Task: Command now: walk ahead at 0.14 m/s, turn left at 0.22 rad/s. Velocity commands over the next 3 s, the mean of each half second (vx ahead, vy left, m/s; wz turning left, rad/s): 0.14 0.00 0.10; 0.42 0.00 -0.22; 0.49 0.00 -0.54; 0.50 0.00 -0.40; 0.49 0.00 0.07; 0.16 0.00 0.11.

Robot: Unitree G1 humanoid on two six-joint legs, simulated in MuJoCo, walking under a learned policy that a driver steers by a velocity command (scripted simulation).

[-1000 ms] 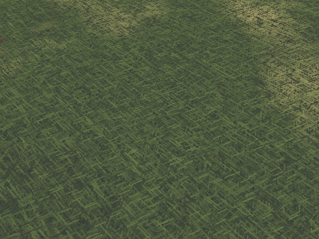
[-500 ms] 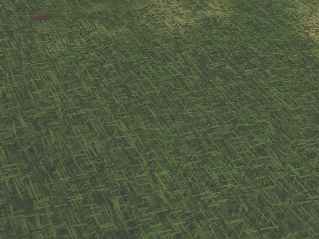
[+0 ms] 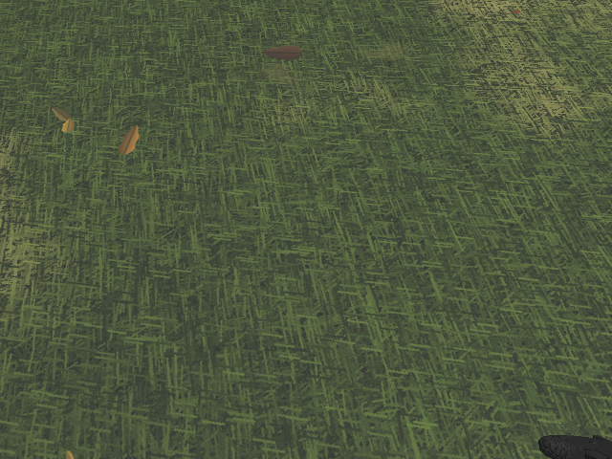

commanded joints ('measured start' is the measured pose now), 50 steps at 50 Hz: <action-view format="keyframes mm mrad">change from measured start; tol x32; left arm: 1 -42 203 49 -42 -21 -11 0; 50 -141 30 26 -105 -13 -15 -29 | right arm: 1 -23 -74 -25 -72 -2 -23 6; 50 133 -102 -44 237 -19 -105 -33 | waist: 1 -57 -186 -75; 5 -97 209 -450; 22 9 -325 138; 39 -222 217 -223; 50 -110 13 48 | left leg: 1 175 -46 47 -171 51 51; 5 871 407 -436 -190 969 406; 19 72 80 -164 -342 -602 135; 24 -209 5 -22 296 -283 71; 36 474 -31 71 -236 -8 71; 38 907 315 -386 -358 -230 208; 40 756 377 -550 -492 -497 270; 50 521 214 69 -582 222 200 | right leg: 1 17 -196 114 39 704 -141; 3 -53 -125 66 228 694 -79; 5 -403 0 100 679 -361 42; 16 -60 -3 36 248 108 52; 21 -151 -250 486 -196 -553 -207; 35 -146 -205 279 -123 28 -167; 40 -726 -18 215 857 -170 -33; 50 -665 -92 155 551 278 -10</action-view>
